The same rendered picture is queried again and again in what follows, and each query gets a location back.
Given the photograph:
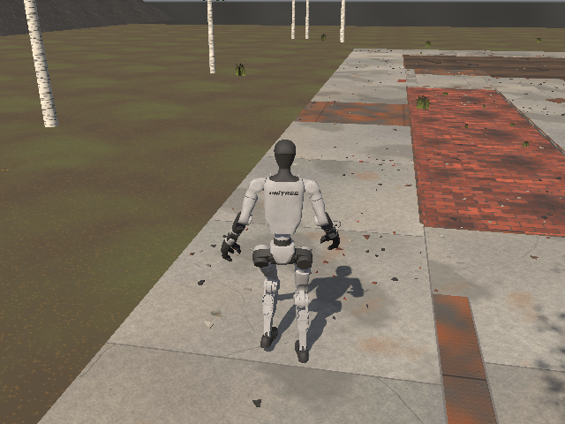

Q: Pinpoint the robot left upper arm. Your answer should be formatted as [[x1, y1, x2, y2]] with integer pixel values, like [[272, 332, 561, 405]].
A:
[[238, 178, 266, 225]]

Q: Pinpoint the robot right forearm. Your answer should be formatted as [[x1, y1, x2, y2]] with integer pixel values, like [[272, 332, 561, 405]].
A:
[[321, 212, 337, 239]]

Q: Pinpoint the right robot foot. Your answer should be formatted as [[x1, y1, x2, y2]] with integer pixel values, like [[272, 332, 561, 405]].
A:
[[295, 340, 308, 363]]

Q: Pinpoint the robot right hand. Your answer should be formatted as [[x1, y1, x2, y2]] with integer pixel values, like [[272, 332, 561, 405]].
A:
[[320, 231, 340, 250]]

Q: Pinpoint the robot right upper arm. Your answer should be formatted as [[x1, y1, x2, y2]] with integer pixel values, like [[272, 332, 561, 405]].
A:
[[303, 178, 329, 227]]

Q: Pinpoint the robot left forearm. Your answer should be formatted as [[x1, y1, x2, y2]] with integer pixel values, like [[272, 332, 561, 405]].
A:
[[225, 211, 245, 246]]

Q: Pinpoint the robot foot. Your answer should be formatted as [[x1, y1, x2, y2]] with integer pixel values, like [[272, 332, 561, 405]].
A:
[[295, 340, 308, 363], [260, 327, 278, 349]]

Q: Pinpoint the robot left hand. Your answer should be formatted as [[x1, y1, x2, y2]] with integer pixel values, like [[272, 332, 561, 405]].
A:
[[221, 236, 241, 261]]

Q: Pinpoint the left robot foot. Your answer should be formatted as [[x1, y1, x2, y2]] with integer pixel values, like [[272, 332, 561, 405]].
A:
[[260, 327, 278, 349]]

